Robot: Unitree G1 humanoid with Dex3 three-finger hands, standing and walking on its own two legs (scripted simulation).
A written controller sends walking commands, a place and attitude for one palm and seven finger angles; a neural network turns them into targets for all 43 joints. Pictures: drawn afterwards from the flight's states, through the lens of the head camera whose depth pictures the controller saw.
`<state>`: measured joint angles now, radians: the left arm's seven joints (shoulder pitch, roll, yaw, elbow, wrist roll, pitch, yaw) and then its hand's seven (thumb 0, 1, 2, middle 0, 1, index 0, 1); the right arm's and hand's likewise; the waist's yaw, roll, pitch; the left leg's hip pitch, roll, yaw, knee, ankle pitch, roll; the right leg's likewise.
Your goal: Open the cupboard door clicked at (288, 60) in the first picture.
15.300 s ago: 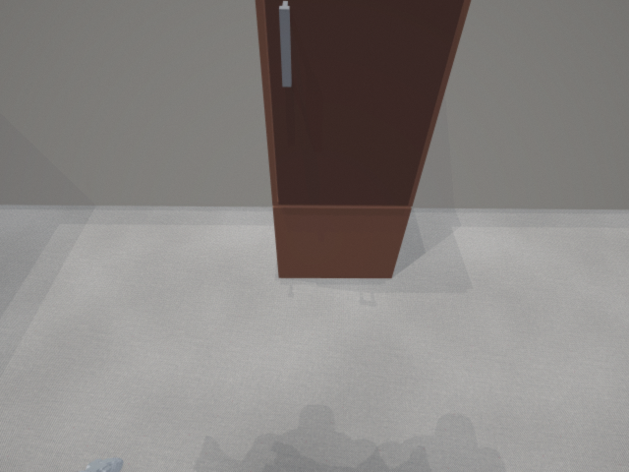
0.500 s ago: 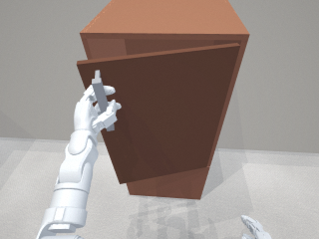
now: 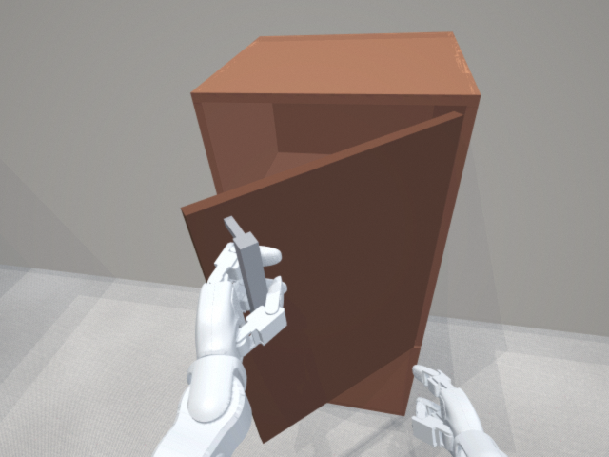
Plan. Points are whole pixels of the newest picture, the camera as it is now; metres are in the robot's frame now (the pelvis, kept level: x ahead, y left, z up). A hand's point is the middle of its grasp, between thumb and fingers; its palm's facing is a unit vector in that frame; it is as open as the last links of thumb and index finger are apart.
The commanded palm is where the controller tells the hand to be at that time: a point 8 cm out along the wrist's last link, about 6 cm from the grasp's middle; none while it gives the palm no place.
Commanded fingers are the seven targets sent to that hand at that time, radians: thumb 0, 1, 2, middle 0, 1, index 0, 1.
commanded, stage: open thumb and fingers to let go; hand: left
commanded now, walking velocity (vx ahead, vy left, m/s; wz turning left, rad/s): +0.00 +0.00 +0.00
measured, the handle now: (249, 280) +0.28 +0.09 +0.16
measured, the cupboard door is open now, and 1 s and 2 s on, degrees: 42 37 41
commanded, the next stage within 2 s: slide the hand sideways off the handle in 0.84 s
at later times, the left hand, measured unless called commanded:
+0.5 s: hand (261, 290) +0.26 +0.07 +0.16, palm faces +0.20 -0.98 +0.04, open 11.9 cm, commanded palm +0.21 +0.10 +0.15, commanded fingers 0.00 -0.50 0.30 -0.28 -1.05 -0.28 -1.05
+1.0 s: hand (257, 297) +0.25 +0.07 +0.16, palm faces +0.11 -0.99 +0.00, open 15.2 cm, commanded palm +0.21 +0.10 +0.15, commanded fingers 0.00 -0.50 0.30 -0.15 -0.30 -0.15 -0.30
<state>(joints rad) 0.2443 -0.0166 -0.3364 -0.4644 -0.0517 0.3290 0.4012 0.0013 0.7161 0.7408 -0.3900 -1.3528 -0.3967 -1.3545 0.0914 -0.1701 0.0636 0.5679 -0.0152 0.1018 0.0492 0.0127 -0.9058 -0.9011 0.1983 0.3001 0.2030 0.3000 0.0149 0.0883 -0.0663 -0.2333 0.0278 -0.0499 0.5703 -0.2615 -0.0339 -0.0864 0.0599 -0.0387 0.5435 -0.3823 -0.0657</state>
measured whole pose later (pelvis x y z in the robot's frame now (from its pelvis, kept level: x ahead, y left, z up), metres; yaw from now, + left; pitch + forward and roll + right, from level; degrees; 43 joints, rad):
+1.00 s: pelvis -0.02 +0.04 +0.00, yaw +0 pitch -5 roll -1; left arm 0.05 -0.05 -0.33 -0.31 0.02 0.32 0.41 -0.02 -0.50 0.30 -0.33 -0.60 -0.32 -0.54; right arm 0.10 -0.17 0.05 0.61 -0.02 0.11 0.07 0.01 -0.91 -0.90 0.20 0.30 0.20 0.30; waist 0.01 0.06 -0.01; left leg -0.26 0.00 -0.04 0.59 -0.25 0.00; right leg -0.10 0.03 -0.03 0.55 -0.36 -0.02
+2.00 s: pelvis +0.00 +0.02 +0.00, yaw +0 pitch -2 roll +0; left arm 0.55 0.22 0.00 -0.61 -0.24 0.11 -0.18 -0.02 -0.50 0.30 -0.18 -0.32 -0.15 -0.31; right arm 0.24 -0.24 0.05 0.47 0.04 -0.06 -0.02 0.02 -0.91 -0.90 0.20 0.30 0.20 0.30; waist 0.03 0.06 -0.06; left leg -0.31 0.01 -0.04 0.63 -0.29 -0.02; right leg -0.16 0.04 -0.03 0.60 -0.41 -0.04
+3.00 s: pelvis -0.01 +0.04 +0.01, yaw -1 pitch -3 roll -1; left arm 0.55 0.29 0.16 -0.53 -0.09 -0.04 0.08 -0.01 -0.16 0.44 -0.16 -0.30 -0.16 -0.30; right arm 0.21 -0.21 0.06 0.57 0.00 -0.13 -0.09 0.02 -0.90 -0.90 0.20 0.30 0.20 0.30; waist 0.06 0.05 0.01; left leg -0.25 0.01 -0.01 0.53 -0.23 0.01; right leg -0.09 0.03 0.00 0.46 -0.32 -0.01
